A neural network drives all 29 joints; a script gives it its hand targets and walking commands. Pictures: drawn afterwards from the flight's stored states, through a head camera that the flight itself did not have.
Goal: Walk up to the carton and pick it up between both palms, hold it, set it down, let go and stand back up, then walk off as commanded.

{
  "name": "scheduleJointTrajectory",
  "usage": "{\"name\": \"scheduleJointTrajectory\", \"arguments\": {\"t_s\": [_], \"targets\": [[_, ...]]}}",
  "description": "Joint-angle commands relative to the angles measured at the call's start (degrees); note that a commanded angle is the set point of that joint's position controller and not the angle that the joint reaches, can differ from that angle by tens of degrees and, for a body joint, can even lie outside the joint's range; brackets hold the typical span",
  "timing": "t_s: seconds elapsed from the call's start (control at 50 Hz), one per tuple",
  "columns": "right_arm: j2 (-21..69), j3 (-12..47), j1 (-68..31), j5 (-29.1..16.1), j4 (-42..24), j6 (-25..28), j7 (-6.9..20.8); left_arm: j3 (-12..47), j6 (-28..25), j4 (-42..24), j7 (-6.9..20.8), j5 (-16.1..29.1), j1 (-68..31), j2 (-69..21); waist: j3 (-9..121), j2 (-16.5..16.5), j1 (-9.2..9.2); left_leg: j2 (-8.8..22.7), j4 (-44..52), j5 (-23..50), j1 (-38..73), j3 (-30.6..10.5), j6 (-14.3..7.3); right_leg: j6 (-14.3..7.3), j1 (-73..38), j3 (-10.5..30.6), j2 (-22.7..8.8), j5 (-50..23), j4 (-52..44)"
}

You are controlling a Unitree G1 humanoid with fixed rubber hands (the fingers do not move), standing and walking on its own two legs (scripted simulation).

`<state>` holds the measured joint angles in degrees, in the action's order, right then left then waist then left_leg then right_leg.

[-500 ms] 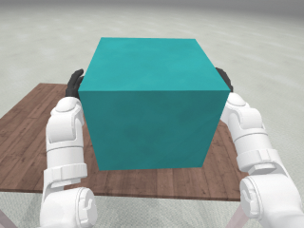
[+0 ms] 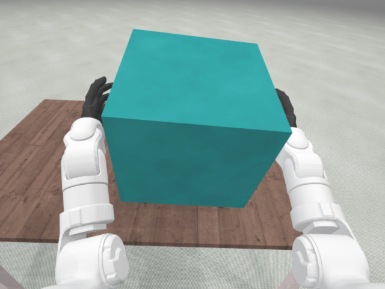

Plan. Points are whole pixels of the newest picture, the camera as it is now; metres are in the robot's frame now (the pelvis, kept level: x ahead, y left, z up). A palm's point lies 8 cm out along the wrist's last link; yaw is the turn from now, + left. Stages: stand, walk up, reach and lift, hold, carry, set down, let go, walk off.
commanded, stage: set down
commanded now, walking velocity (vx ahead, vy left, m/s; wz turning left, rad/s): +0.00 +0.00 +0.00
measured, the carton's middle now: (190, 121) +0.43 -0.02 +0.18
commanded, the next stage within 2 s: none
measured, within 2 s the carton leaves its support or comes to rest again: neither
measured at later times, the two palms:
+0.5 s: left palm (107, 134) +0.40 +0.16 +0.18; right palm (279, 145) +0.36 -0.21 +0.16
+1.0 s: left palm (116, 137) +0.41 +0.15 +0.16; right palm (282, 154) +0.35 -0.22 +0.14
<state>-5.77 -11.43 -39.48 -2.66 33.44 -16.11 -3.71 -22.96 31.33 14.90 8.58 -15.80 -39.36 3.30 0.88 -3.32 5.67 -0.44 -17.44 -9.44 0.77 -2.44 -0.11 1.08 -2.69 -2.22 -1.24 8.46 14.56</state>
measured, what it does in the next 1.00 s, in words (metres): stands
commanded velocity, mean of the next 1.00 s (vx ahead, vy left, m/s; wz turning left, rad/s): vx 0.00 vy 0.00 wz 0.00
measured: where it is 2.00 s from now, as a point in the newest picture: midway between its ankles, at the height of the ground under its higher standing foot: outside the picture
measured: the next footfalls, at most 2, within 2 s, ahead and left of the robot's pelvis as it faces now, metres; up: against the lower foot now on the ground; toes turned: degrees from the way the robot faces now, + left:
none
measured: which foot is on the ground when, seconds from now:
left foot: down 0.00-1.00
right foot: down 0.00-1.00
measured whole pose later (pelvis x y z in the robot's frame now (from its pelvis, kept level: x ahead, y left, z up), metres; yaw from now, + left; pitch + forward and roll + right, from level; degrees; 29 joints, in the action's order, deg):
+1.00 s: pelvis +0.02 +0.01 +0.00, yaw +0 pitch -6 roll -1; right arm -5.1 -10.7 -29.9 -2.1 34.0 -6.5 -6.1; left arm -18.3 18.8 25.6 6.2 -10.7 -35.1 3.8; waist -1.1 -3.5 7.1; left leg -0.7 -18.3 -11.1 -1.0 -2.1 -0.5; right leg 1.7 -1.5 -2.0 -1.5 9.2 13.9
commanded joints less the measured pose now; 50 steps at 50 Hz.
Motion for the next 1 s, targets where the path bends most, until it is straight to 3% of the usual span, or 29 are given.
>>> {"name": "scheduleJointTrajectory", "arguments": {"t_s": [0.0, 0.04, 0.06, 0.18, 0.3, 0.36, 0.42, 0.54, 0.6, 0.68, 0.7, 0.84, 0.88, 0.98], "targets": [[23.6, 18.4, -42.0, -2.9, -19.8, 10.1, 6.7, 25.6, -3.3, -4.7, 7.8, 7.0, -32.2, -24.1, 14.8, 3.0, -0.27, -2.6, 3.9, 7.1, -2.2, 5.8, 1.3, 0.6, -6.9, -3.2, 3.0, -5.2, -1.4], [24.2, 21.5, -41.8, -3.8, -22.9, 11.7, 6.3, 27.7, -4.6, -6.9, 6.9, 8.2, -31.5, -24.9, 17.1, 2.6, -0.70, -2.9, 2.0, 13.0, -1.0, 5.5, 1.7, 0.9, -8.0, -3.5, 3.3, -9.5, -0.7], [24.0, 21.8, -41.0, -3.7, -23.6, 12.2, 5.9, 28.6, -5.1, -7.3, 6.5, 8.7, -31.2, -25.2, 17.6, 2.1, 0.20, -2.6, 1.7, 13.8, -0.1, 5.0, 2.0, 0.9, -7.6, -3.9, 3.5, -9.7, -0.6], [23.3, 26.0, -38.9, -6.2, -30.6, 14.4, 5.4, 35.5, -7.5, -13.8, 3.7, 12.2, -30.3, -27.0, 24.2, 3.3, 1.02, -2.1, -1.7, 24.0, 6.5, 3.4, 4.0, 0.7, -5.4, -4.6, 4.4, -14.7, 0.1], [23.3, 25.8, -32.7, -6.2, -26.8, 13.1, 5.1, 35.7, -7.7, -13.8, 3.2, 11.6, -27.3, -26.2, 21.1, 4.5, 2.11, -2.1, -1.7, 25.9, 6.7, 3.2, 4.9, 0.7, -5.3, -3.9, 4.2, -16.9, -0.1], [23.2, 26.4, -31.0, -7.2, -26.5, 12.8, 5.0, 34.6, -7.6, -13.9, 3.3, 10.9, -25.0, -25.4, 20.7, 5.4, 1.15, -2.3, -2.3, 28.6, 6.7, 3.6, 5.0, 0.8, -6.0, -3.5, 4.4, -20.0, 0.1], [22.6, 25.6, -29.0, -6.3, -22.9, 11.9, 5.0, 32.2, -7.1, -11.4, 4.0, 9.5, -22.8, -24.2, 16.3, 4.6, 0.80, -2.6, -1.2, 26.2, 4.2, 4.0, 4.7, 0.9, -5.8, -3.3, 4.2, -19.4, -0.1], [22.9, 25.7, -30.0, -6.7, -25.5, 13.4, 4.8, 33.0, -8.3, -13.2, 4.2, 10.6, -24.3, -24.8, 20.2, 5.0, 1.11, -2.6, -2.1, 28.3, 5.7, 4.3, 5.0, 1.0, -6.7, -3.4, 4.4, -23.3, 0.8], [22.7, 24.1, -29.6, -5.3, -23.0, 13.3, 4.9, 32.4, -8.9, -10.3, 4.2, 10.2, -24.3, -24.9, 18.6, 5.1, 1.75, -2.6, -1.3, 24.6, 4.6, 4.4, 4.5, 0.8, -6.2, -3.3, 4.1, -21.0, 0.2], [24.3, 24.7, -31.0, -4.8, -23.7, 14.2, 4.9, 32.8, -10.8, -9.1, 4.3, 11.3, -26.7, -25.4, 20.4, 3.6, 1.24, -2.8, -1.4, 23.9, 4.2, 4.5, 4.3, 1.1, -6.9, -3.3, 4.0, -22.2, 0.8], [23.6, 23.6, -30.7, -4.0, -21.8, 14.0, 4.8, 32.3, -10.8, -6.8, 4.4, 10.9, -26.5, -25.4, 19.2, 3.5, 2.04, -2.7, -1.2, 22.7, 3.2, 4.5, 4.1, 1.0, -6.9, -3.2, 3.9, -21.5, 0.5], [25.1, 21.6, -33.2, -2.0, -19.2, 14.8, 5.0, 30.6, -13.2, 0.1, 5.1, 10.6, -29.7, -26.4, 19.0, 2.6, 2.19, -3.0, 0.1, 18.2, 1.2, 4.7, 3.5, 1.1, -6.6, -3.0, 3.6, -19.7, 0.3], [25.0, 20.3, -32.4, -0.7, -16.7, 14.7, 5.1, 28.7, -13.7, 3.2, 5.5, 9.2, -30.6, -25.2, 18.3, 2.5, 1.91, -3.2, 0.8, 16.0, -0.1, 5.1, 3.1, 1.2, -7.0, -2.8, 3.3, -19.5, 0.4], [26.3, 20.1, -35.7, -0.8, -16.2, 16.5, 5.7, 29.5, -16.2, 4.4, 4.9, 10.1, -34.0, -27.0, 22.6, 3.8, 1.03, -2.7, 0.1, 18.1, 2.3, 4.9, 3.7, 0.8, -5.1, -3.3, 3.8, -18.1, 0.5]]}}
